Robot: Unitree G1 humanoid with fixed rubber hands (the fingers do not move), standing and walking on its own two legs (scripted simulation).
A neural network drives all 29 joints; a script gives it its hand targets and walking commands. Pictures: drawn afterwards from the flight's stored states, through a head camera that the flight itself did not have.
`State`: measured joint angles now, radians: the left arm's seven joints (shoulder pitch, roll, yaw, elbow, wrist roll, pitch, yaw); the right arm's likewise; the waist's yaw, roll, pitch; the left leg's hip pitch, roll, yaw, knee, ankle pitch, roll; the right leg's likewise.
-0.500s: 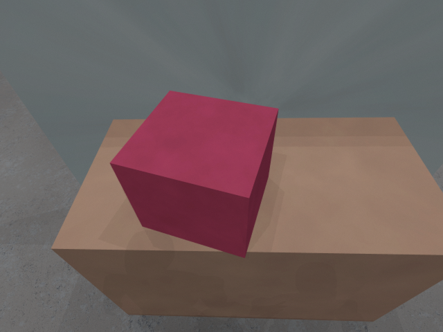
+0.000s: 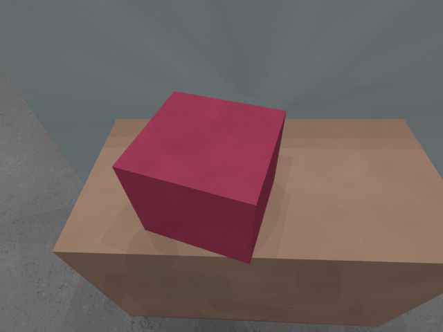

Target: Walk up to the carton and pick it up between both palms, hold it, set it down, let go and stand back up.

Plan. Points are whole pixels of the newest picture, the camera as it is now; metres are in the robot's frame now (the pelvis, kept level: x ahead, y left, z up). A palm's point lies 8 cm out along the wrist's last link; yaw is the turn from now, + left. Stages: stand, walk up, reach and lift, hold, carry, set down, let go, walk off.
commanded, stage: walk up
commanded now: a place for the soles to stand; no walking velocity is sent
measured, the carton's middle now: (210, 174) +0.47 +0.07 -0.01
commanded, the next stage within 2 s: reach and lift in 0.52 s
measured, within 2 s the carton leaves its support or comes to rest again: neither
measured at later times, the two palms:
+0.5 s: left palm out of the picture +0.07 +0.32 -0.10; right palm out of the picture +0.12 -0.30 -0.10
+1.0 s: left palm (77, 327) +0.17 +0.30 -0.08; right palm out of the picture +0.13 -0.27 -0.08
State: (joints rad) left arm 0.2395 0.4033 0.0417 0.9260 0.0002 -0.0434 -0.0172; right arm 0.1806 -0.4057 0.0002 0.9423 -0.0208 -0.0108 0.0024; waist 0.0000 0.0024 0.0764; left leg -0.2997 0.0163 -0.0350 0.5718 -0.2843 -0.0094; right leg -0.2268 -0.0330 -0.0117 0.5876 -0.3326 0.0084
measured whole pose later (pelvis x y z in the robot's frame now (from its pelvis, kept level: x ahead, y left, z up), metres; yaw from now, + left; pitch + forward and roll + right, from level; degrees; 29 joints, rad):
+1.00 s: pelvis -0.01 +0.01 +0.00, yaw +0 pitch -3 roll -1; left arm 0.07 0.39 0.10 0.48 0.00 0.38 -0.02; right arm 0.09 -0.26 -0.12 0.86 0.00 -0.18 0.01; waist 0.00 -0.06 0.15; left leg -0.30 0.03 -0.03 0.61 -0.25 -0.03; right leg -0.21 -0.02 -0.01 0.59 -0.32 0.02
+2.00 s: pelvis +0.01 +0.03 +0.00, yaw -2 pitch -1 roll -1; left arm 0.25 0.54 0.08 0.37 -0.23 -0.19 -0.19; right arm 0.39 -0.01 0.04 0.26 0.16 -0.29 -0.21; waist 0.04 -0.04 0.11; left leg -0.29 0.03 0.01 0.56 -0.25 0.00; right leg -0.19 -0.02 0.02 0.49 -0.28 0.03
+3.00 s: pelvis +0.01 +0.03 +0.00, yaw -2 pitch -1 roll -1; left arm -0.13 0.64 0.02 0.27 -0.37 0.09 -0.22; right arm 0.01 -0.10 0.07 0.13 0.26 0.09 -0.31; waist 0.06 -0.04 0.09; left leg -0.29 0.03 0.01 0.56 -0.25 0.00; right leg -0.19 -0.02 0.02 0.49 -0.28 0.04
